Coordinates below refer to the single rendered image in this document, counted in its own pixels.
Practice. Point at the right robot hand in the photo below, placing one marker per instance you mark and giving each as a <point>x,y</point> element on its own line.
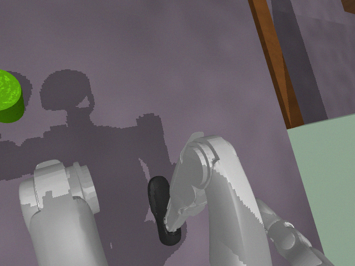
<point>269,217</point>

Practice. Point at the right robot arm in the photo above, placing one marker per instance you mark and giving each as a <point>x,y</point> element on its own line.
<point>295,247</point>

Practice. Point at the right robot foot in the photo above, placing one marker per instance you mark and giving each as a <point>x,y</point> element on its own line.
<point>159,195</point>

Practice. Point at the cup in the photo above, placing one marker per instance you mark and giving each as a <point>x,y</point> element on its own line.
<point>11,98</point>

